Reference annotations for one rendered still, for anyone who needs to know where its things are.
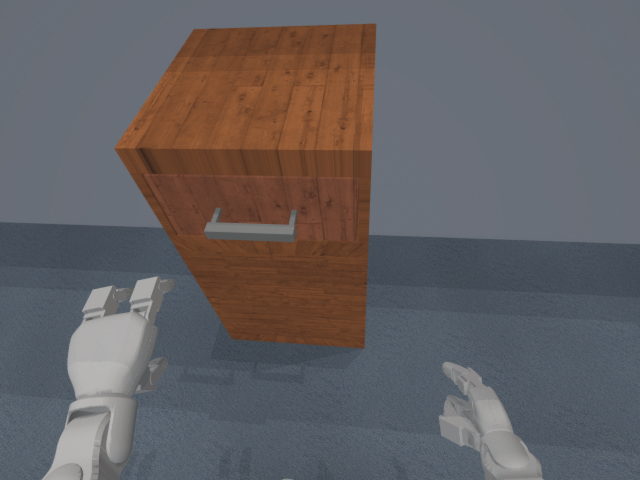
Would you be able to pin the left robot forearm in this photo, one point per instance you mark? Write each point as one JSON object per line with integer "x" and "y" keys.
{"x": 97, "y": 440}

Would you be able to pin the handle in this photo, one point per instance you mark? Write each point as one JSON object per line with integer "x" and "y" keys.
{"x": 251, "y": 232}

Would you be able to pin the right robot hand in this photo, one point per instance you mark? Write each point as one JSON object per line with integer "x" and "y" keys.
{"x": 466, "y": 423}

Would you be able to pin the left robot hand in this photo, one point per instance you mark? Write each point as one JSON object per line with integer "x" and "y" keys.
{"x": 110, "y": 352}

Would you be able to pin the right robot forearm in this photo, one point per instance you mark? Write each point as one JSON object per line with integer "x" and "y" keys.
{"x": 504, "y": 456}

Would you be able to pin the drawer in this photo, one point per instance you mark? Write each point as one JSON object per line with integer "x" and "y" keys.
{"x": 327, "y": 207}

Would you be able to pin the cabinet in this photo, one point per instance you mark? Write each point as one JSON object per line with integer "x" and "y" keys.
{"x": 268, "y": 101}

